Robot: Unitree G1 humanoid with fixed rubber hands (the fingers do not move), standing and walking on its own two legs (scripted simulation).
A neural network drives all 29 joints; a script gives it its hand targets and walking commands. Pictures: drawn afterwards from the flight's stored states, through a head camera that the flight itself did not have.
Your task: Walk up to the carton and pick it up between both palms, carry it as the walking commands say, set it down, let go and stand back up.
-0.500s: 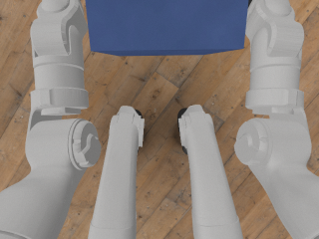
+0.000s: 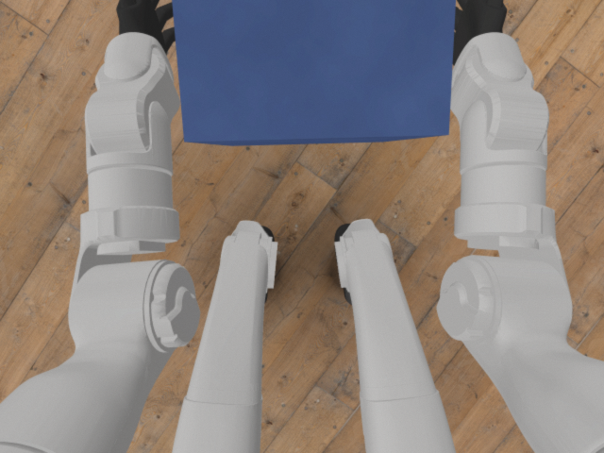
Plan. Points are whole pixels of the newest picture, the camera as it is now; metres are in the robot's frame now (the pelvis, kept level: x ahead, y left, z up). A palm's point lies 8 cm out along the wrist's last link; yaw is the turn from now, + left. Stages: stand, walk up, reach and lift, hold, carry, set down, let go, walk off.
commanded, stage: reach and lift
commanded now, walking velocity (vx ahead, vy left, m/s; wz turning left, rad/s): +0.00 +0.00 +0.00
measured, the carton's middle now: (308, 26) +0.55 +0.00 -0.15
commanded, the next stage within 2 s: none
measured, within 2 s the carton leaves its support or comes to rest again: neither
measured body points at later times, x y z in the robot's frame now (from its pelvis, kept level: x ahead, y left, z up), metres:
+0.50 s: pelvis +0.01 +0.00 +0.06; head +0.30 -0.01 +0.40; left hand +0.49 +0.15 -0.02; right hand +0.50 -0.17 -0.03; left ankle +0.13 +0.11 -0.57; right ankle +0.13 -0.13 -0.57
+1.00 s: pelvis +0.07 +0.00 +0.12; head +0.21 +0.00 +0.55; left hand +0.47 +0.15 +0.08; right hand +0.47 -0.17 +0.09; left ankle +0.13 +0.11 -0.57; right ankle +0.13 -0.13 -0.57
